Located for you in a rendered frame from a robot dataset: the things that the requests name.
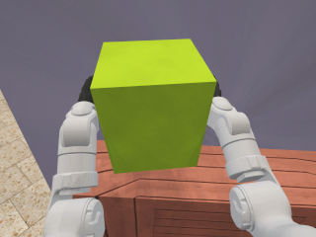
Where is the robot right forearm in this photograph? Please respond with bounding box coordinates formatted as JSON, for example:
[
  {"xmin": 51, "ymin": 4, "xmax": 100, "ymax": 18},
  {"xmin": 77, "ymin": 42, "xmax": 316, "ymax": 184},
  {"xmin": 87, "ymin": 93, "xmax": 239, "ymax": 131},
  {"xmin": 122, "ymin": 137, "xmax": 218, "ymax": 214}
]
[{"xmin": 207, "ymin": 97, "xmax": 292, "ymax": 217}]

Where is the carton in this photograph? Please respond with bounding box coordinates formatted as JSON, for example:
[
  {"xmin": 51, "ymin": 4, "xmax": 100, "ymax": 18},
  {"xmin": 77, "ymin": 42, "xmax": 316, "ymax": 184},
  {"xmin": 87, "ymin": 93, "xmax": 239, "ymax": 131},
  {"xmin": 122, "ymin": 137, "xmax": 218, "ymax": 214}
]
[{"xmin": 90, "ymin": 39, "xmax": 217, "ymax": 174}]

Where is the robot left forearm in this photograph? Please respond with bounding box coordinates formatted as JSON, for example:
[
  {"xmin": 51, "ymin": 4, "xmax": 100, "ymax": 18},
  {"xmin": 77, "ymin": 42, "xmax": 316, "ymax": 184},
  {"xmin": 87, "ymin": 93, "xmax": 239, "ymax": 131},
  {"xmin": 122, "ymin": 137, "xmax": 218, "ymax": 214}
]
[{"xmin": 43, "ymin": 101, "xmax": 99, "ymax": 237}]

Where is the right robot upper arm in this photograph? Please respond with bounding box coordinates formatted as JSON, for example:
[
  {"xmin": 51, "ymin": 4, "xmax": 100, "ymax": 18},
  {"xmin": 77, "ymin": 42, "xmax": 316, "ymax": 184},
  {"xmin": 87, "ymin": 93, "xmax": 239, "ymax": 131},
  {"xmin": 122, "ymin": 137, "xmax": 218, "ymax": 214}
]
[{"xmin": 229, "ymin": 180, "xmax": 316, "ymax": 237}]

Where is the right robot hand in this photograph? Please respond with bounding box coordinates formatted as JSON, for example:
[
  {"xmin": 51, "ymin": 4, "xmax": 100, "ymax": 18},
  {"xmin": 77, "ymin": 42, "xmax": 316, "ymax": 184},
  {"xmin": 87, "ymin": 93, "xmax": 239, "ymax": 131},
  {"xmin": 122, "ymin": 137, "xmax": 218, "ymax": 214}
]
[{"xmin": 212, "ymin": 74, "xmax": 221, "ymax": 98}]

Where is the left robot hand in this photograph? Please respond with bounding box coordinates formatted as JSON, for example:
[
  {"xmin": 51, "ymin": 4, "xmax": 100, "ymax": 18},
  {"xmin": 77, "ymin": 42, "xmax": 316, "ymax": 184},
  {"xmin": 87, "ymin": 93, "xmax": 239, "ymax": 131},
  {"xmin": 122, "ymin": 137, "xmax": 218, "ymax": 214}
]
[{"xmin": 78, "ymin": 75, "xmax": 95, "ymax": 105}]

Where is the pedestal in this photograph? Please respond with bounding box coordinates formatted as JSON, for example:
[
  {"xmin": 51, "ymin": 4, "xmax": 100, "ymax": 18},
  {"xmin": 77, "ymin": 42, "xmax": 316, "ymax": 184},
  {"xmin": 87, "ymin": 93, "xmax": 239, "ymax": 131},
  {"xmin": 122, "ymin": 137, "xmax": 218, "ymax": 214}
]
[{"xmin": 72, "ymin": 139, "xmax": 316, "ymax": 237}]

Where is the left robot upper arm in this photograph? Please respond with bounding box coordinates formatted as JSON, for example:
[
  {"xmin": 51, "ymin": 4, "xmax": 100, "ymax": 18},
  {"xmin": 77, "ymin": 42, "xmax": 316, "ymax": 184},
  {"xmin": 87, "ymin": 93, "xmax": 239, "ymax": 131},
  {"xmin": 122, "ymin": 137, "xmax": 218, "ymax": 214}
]
[{"xmin": 43, "ymin": 197, "xmax": 106, "ymax": 237}]

